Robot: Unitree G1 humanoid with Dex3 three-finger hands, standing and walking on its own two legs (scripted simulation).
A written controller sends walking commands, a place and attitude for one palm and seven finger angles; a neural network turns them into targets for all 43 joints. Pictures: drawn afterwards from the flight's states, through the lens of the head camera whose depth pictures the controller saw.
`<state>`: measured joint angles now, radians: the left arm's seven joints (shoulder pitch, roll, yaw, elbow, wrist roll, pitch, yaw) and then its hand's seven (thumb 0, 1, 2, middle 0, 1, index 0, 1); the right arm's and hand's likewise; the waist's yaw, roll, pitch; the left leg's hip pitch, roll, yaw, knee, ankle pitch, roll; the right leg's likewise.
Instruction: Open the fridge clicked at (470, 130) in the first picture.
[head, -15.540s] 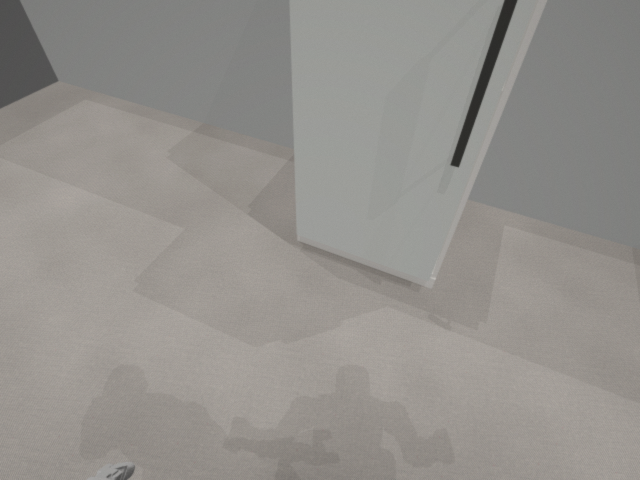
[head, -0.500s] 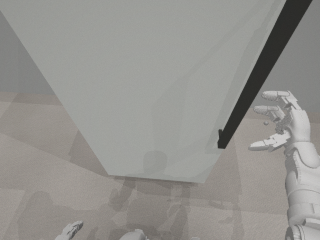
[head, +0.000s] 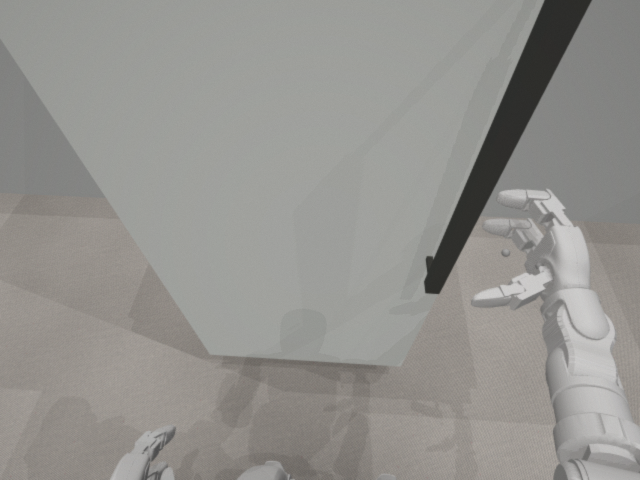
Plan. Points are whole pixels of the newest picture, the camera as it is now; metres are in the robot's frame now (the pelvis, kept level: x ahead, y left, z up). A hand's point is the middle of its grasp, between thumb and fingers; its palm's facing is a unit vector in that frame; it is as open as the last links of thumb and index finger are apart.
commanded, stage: move the hooked fingers beside the handle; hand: right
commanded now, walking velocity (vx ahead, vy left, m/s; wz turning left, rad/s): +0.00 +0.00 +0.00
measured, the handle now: (473, 178) +0.45 -0.13 +0.14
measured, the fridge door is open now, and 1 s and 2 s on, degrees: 0 0 0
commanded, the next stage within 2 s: feel for the door with the fingertips in 0.12 s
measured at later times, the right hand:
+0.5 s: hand (488, 248) +0.40 -0.16 +0.07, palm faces -0.04 +1.00 +0.00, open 14.0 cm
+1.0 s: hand (484, 241) +0.41 -0.16 +0.07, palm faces -0.04 +1.00 +0.00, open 13.7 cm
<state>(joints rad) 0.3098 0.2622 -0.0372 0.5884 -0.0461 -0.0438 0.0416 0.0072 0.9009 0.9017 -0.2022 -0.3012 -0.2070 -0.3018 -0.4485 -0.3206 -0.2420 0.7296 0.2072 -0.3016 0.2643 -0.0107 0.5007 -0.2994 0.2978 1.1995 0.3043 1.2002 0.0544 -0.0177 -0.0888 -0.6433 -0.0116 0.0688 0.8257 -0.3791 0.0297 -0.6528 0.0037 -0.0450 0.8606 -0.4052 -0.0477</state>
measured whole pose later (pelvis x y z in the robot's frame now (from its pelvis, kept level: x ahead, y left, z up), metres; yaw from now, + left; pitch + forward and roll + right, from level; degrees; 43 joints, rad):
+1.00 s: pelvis +0.00 +0.01 +0.00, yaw +0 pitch +12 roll +1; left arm 0.32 0.26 -0.03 0.60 -0.04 -0.03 0.03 0.01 0.90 0.90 -0.20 -0.30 -0.21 -0.30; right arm -0.49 -0.29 -0.23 0.75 0.20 -0.32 0.22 -0.01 0.50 -0.30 0.35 1.23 0.35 1.23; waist 0.06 -0.02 -0.10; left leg -0.67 -0.02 0.07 0.84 -0.38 0.04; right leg -0.68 0.00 -0.04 0.87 -0.41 -0.04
